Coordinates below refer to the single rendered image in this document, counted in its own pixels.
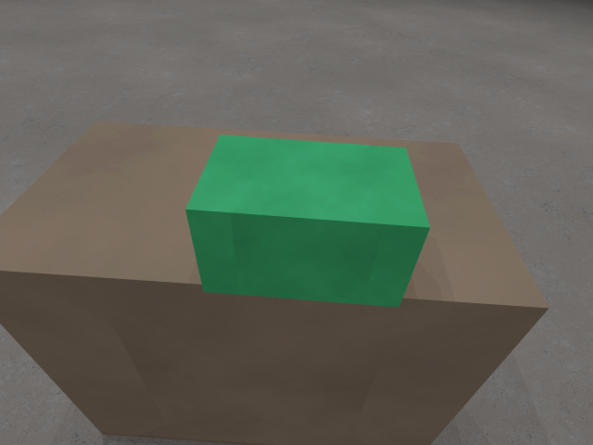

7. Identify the carton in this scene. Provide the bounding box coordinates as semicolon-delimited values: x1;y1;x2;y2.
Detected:
185;134;430;308

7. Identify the pedestal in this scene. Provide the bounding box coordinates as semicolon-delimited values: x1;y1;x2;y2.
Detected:
0;121;549;445

